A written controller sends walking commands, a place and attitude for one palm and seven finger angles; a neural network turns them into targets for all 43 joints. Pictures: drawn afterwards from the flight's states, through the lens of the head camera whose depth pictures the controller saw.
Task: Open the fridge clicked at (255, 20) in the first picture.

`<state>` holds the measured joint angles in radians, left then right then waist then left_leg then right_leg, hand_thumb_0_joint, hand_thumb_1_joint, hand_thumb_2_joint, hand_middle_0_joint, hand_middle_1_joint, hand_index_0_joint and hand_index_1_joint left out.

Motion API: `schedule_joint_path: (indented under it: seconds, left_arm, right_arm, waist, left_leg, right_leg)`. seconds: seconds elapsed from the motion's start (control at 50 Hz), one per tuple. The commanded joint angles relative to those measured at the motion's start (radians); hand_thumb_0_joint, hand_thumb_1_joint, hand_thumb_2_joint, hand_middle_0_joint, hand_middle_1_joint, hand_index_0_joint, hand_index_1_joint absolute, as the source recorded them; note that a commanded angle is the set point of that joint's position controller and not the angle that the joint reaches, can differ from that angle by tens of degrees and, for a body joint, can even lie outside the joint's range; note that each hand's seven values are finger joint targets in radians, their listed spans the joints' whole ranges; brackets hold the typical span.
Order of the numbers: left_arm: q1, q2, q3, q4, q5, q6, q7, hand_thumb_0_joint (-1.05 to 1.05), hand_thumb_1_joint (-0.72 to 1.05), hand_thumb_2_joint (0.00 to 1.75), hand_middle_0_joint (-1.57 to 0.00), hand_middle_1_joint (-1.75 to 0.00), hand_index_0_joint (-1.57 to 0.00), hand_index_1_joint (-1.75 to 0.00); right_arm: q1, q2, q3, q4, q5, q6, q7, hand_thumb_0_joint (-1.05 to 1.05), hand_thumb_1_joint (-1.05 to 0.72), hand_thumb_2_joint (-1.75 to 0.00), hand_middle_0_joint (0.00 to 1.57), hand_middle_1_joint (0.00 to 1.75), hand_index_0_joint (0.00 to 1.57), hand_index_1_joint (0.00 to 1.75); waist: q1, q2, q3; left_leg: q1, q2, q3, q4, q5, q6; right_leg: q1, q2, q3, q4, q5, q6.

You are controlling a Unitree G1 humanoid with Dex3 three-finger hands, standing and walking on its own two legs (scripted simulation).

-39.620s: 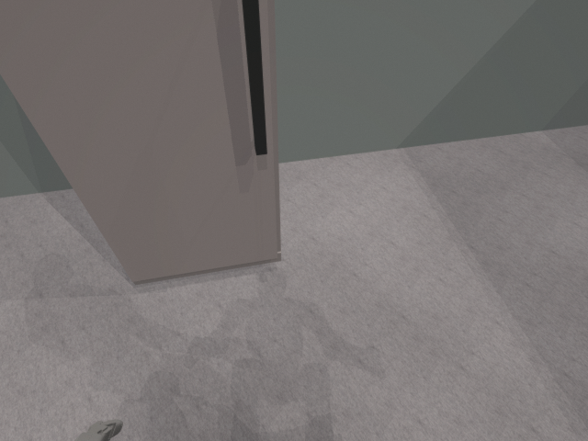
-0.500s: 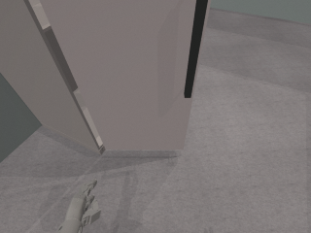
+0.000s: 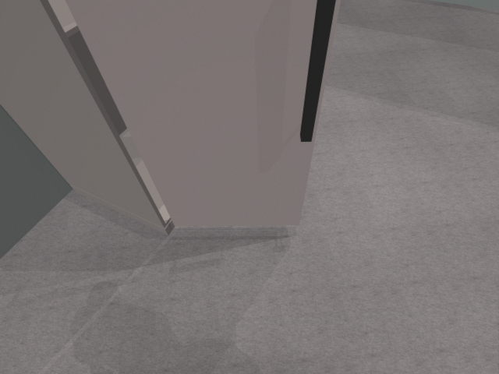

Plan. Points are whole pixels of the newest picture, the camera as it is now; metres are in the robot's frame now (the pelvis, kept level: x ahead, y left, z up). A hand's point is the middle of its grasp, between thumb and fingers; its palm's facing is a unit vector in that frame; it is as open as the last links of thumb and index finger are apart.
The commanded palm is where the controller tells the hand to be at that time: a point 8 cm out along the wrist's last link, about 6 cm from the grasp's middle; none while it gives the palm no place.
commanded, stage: let the arm hang, fingers relaxed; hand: right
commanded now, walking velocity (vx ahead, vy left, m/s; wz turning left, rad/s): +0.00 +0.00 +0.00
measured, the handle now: (316, 50) +0.71 -0.10 +0.13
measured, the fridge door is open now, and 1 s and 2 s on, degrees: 64 64 64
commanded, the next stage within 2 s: look to check the result in 0.70 s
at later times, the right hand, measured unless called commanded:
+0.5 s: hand out of the picture +0.05 -0.18 -0.17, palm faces -0.05 +0.98 -0.21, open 7.3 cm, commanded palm none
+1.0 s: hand out of the picture +0.04 -0.18 -0.17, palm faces -0.05 +0.98 -0.19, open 7.3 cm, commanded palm none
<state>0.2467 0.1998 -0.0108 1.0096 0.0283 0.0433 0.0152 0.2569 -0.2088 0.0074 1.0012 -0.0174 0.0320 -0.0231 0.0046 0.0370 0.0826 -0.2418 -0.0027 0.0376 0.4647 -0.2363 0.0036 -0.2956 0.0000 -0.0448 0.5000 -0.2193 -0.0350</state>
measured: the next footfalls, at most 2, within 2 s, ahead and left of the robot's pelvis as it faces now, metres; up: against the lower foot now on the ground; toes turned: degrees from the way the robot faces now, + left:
none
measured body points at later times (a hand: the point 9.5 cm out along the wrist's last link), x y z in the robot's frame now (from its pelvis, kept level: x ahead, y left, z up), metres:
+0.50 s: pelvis +0.01 -0.01 +0.00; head +0.04 -0.01 +0.45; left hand +0.02 +0.22 -0.16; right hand +0.05 -0.24 -0.16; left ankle +0.01 +0.12 -0.74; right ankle +0.03 -0.09 -0.74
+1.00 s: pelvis +0.03 -0.01 +0.01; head +0.05 -0.01 +0.46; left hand +0.03 +0.22 -0.15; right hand +0.05 -0.23 -0.16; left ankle +0.01 +0.12 -0.74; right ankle +0.03 -0.09 -0.74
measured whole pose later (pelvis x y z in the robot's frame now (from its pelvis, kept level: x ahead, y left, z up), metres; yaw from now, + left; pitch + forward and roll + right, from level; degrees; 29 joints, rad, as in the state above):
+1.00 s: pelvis +0.03 -0.01 +0.01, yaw +2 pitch -1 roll +0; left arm 0.21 0.16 0.00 1.15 0.02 0.01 0.04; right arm 0.22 -0.16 0.01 1.15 -0.02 0.00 -0.04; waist 0.01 0.01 0.06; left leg -0.14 0.01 -0.01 0.38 -0.23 -0.01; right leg -0.17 0.02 -0.09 0.39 -0.22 -0.05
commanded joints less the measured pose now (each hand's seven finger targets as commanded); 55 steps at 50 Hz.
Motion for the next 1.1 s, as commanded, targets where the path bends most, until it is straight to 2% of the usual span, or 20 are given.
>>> schedule_joint_path:
  seconds: [0.0, 0.12, 0.16, 0.26, 0.34, 0.36, 0.38, 0.44, 0.5, 0.52, 0.56, 0.62, 0.76, 0.84, 0.86, 0.9, 0.96, 1.04, 1.06, 1.08]
  left_arm:
    - [0.007, 0.105, 0.038, -0.018, -0.005, -0.036, 0.013, 0.00, 0.90, 0.90, -0.20, -0.30, -0.20, -0.30]
    - [0.045, 0.086, 0.037, 0.045, -0.007, -0.033, 0.018, 0.00, 0.90, 0.90, -0.20, -0.30, -0.20, -0.30]
    - [0.056, 0.087, 0.037, 0.057, -0.008, -0.036, 0.018, 0.00, 0.90, 0.90, -0.20, -0.30, -0.20, -0.30]
    - [0.056, 0.072, 0.037, 0.077, -0.008, -0.039, 0.018, 0.00, 0.90, 0.90, -0.20, -0.30, -0.20, -0.30]
    - [0.043, 0.057, 0.036, 0.092, -0.005, -0.041, 0.018, 0.00, 0.90, 0.90, -0.20, -0.30, -0.20, -0.30]
    - [0.046, 0.060, 0.036, 0.094, -0.007, -0.042, 0.018, 0.00, 0.90, 0.90, -0.20, -0.30, -0.20, -0.30]
    - [0.044, 0.055, 0.036, 0.098, -0.006, -0.043, 0.018, 0.00, 0.90, 0.90, -0.20, -0.30, -0.20, -0.30]
    - [0.031, 0.054, 0.033, 0.101, -0.004, -0.045, 0.019, 0.00, 0.90, 0.90, -0.20, -0.30, -0.20, -0.30]
    - [0.025, 0.058, 0.032, 0.102, -0.006, -0.047, 0.018, 0.00, 0.90, 0.90, -0.20, -0.30, -0.20, -0.30]
    - [0.021, 0.059, 0.032, 0.101, -0.006, -0.047, 0.019, 0.00, 0.90, 0.90, -0.20, -0.30, -0.20, -0.30]
    - [0.020, 0.065, 0.032, 0.101, -0.008, -0.046, 0.018, 0.00, 0.90, 0.90, -0.20, -0.30, -0.20, -0.30]
    - [0.013, 0.065, 0.031, 0.106, -0.008, -0.047, 0.018, 0.00, 0.90, 0.90, -0.20, -0.30, -0.20, -0.30]
    - [0.016, 0.068, 0.031, 0.110, -0.011, -0.050, 0.020, 0.00, 0.90, 0.90, -0.20, -0.30, -0.20, -0.30]
    - [0.020, 0.066, 0.028, 0.117, -0.009, -0.051, 0.023, 0.00, 0.90, 0.90, -0.20, -0.30, -0.20, -0.30]
    - [0.019, 0.069, 0.029, 0.115, -0.012, -0.049, 0.022, 0.00, 0.90, 0.90, -0.20, -0.30, -0.20, -0.30]
    - [0.019, 0.063, 0.028, 0.122, -0.011, -0.050, 0.023, 0.00, 0.90, 0.90, -0.20, -0.30, -0.20, -0.30]
    - [0.024, 0.065, 0.029, 0.122, -0.011, -0.050, 0.024, 0.00, 0.90, 0.90, -0.20, -0.30, -0.20, -0.30]
    - [0.026, 0.059, 0.027, 0.128, -0.010, -0.050, 0.026, 0.00, 0.90, 0.90, -0.20, -0.30, -0.20, -0.30]
    - [0.030, 0.061, 0.028, 0.126, -0.012, -0.050, 0.025, 0.00, 0.90, 0.90, -0.20, -0.30, -0.20, -0.30]
    - [0.028, 0.058, 0.028, 0.127, -0.010, -0.049, 0.025, 0.00, 0.90, 0.90, -0.20, -0.30, -0.20, -0.30]
  right_arm:
    - [0.004, -0.106, -0.018, -0.001, 0.004, -0.042, -0.004, 0.00, -0.90, -0.90, 0.20, 0.30, 0.20, 0.30]
    - [0.016, -0.081, -0.011, 0.072, 0.004, -0.036, -0.008, 0.00, -0.90, -0.90, 0.20, 0.30, 0.20, 0.30]
    - [0.031, -0.082, -0.012, 0.085, 0.002, -0.038, -0.009, 0.00, -0.90, -0.90, 0.20, 0.30, 0.20, 0.30]
    - [0.027, -0.068, -0.012, 0.101, 0.001, -0.039, -0.013, 0.00, -0.90, -0.90, 0.20, 0.30, 0.20, 0.30]
    - [0.015, -0.055, -0.014, 0.104, 0.000, -0.039, -0.015, 0.00, -0.90, -0.90, 0.20, 0.30, 0.20, 0.30]
    - [0.022, -0.060, -0.013, 0.102, -0.001, -0.041, -0.016, 0.00, -0.90, -0.90, 0.20, 0.30, 0.20, 0.30]
    - [0.008, -0.055, -0.015, 0.102, -0.001, -0.041, -0.016, 0.00, -0.90, -0.90, 0.20, 0.30, 0.20, 0.30]
    - [0.007, -0.054, -0.017, 0.106, 0.000, -0.039, -0.015, 0.00, -0.90, -0.90, 0.20, 0.30, 0.20, 0.30]
    - [0.001, -0.062, -0.016, 0.104, 0.000, -0.042, -0.015, 0.00, -0.90, -0.90, 0.20, 0.30, 0.20, 0.30]
    - [-0.005, -0.061, -0.016, 0.105, 0.001, -0.042, -0.015, 0.00, -0.90, -0.90, 0.20, 0.30, 0.20, 0.30]
    - [0.001, -0.066, -0.015, 0.104, 0.000, -0.044, -0.015, 0.00, -0.90, -0.90, 0.20, 0.30, 0.20, 0.30]
    - [-0.007, -0.063, -0.014, 0.106, 0.001, -0.043, -0.014, 0.00, -0.90, -0.90, 0.20, 0.30, 0.20, 0.30]
    - [0.007, -0.065, -0.014, 0.112, 0.001, -0.047, -0.016, 0.00, -0.90, -0.90, 0.20, 0.30, 0.20, 0.30]
    - [0.004, -0.057, -0.014, 0.118, 0.002, -0.044, -0.016, 0.00, -0.90, -0.90, 0.20, 0.30, 0.20, 0.30]
    - [0.013, -0.064, -0.014, 0.119, 0.001, -0.045, -0.017, 0.00, -0.90, -0.90, 0.20, 0.30, 0.20, 0.30]
    - [0.009, -0.057, -0.013, 0.122, 0.002, -0.044, -0.016, 0.00, -0.90, -0.90, 0.20, 0.30, 0.20, 0.30]
    - [0.023, -0.056, -0.013, 0.124, 0.002, -0.046, -0.017, 0.00, -0.90, -0.90, 0.20, 0.30, 0.20, 0.30]
    - [0.020, -0.048, -0.014, 0.128, 0.003, -0.042, -0.017, 0.00, -0.90, -0.90, 0.20, 0.30, 0.20, 0.30]
    - [0.027, -0.054, -0.014, 0.127, 0.001, -0.044, -0.018, 0.00, -0.90, -0.90, 0.20, 0.30, 0.20, 0.30]
    - [0.022, -0.049, -0.013, 0.130, 0.002, -0.043, -0.017, 0.00, -0.90, -0.90, 0.20, 0.30, 0.20, 0.30]
  waist:
    - [0.009, -0.080, -0.125]
    - [0.008, -0.037, -0.050]
    - [0.004, -0.036, -0.070]
    - [0.004, -0.009, -0.060]
    - [0.005, -0.016, -0.037]
    - [0.004, -0.011, -0.057]
    - [0.008, -0.013, -0.048]
    - [0.003, -0.060, -0.039]
    - [0.004, -0.050, -0.059]
    - [0.005, -0.055, -0.042]
    - [0.003, -0.038, -0.053]
    - [0.006, -0.042, -0.040]
    - [0.006, -0.026, -0.080]
    - [0.008, -0.049, -0.056]
    - [0.005, -0.032, -0.062]
    - [0.008, -0.041, -0.046]
    - [0.006, -0.034, -0.068]
    - [0.007, -0.052, -0.036]
    - [0.005, -0.028, -0.045]
    - [0.007, -0.037, -0.036]
  left_leg:
    - [0.044, 0.104, -0.119, -0.115, 0.075, 0.041]
    - [0.011, 0.092, -0.108, -0.132, -0.001, 0.037]
    - [0.029, 0.092, -0.106, -0.130, 0.016, 0.035]
    - [0.018, 0.090, -0.105, -0.122, 0.029, 0.031]
    - [0.008, 0.094, -0.105, -0.119, 0.042, 0.028]
    - [0.018, 0.094, -0.108, -0.120, 0.062, 0.028]
    - [0.017, 0.095, -0.105, -0.116, 0.066, 0.026]
    - [0.020, 0.094, -0.106, -0.115, 0.072, 0.025]
    - [0.034, 0.097, -0.109, -0.119, 0.100, 0.023]
    - [0.026, 0.096, -0.110, -0.122, 0.095, 0.022]
    - [0.031, 0.096, -0.110, -0.127, 0.103, 0.022]
    - [0.027, 0.099, -0.111, -0.133, 0.099, 0.020]
    - [0.050, 0.102, -0.113, -0.131, 0.160, 0.019]
    - [0.047, 0.100, -0.111, -0.132, 0.145, 0.018]
    - [0.049, 0.100, -0.110, -0.138, 0.140, 0.017]
    - [0.045, 0.101, -0.112, -0.140, 0.135, 0.018]
    - [0.054, 0.101, -0.113, -0.139, 0.154, 0.019]
    - [0.045, 0.099, -0.111, -0.141, 0.128, 0.019]
    - [0.049, 0.099, -0.111, -0.144, 0.136, 0.019]
    - [0.042, 0.101, -0.111, -0.144, 0.127, 0.019]
  right_leg:
    - [0.083, -0.102, 0.104, -0.114, 0.050, -0.004]
    - [0.069, -0.114, 0.112, -0.160, -0.004, -0.009]
    - [0.076, -0.114, 0.109, -0.160, 0.016, -0.011]
    - [0.086, -0.115, 0.106, -0.166, 0.034, -0.012]
    - [0.086, -0.113, 0.100, -0.171, 0.048, -0.010]
    - [0.102, -0.114, 0.097, -0.161, 0.078, -0.010]
    - [0.100, -0.115, 0.094, -0.166, 0.085, -0.008]
    - [0.102, -0.117, 0.097, -0.179, 0.092, -0.010]
    - [0.124, -0.118, 0.089, -0.169, 0.125, -0.007]
    - [0.120, -0.118, 0.090, -0.174, 0.120, -0.006]
    - [0.134, -0.119, 0.089, -0.168, 0.135, -0.006]
    - [0.139, -0.119, 0.088, -0.179, 0.130, -0.006]
    - [0.185, -0.121, 0.081, -0.163, 0.203, -0.007]
    - [0.179, -0.123, 0.079, -0.175, 0.200, -0.006]
    - [0.185, -0.124, 0.080, -0.171, 0.197, -0.006]
    - [0.179, -0.122, 0.080, -0.176, 0.188, -0.006]
    - [0.196, -0.122, 0.076, -0.170, 0.202, -0.006]
    - [0.180, -0.122, 0.077, -0.182, 0.183, -0.007]
    - [0.187, -0.123, 0.078, -0.176, 0.190, -0.007]
    - [0.183, -0.123, 0.074, -0.179, 0.178, -0.006]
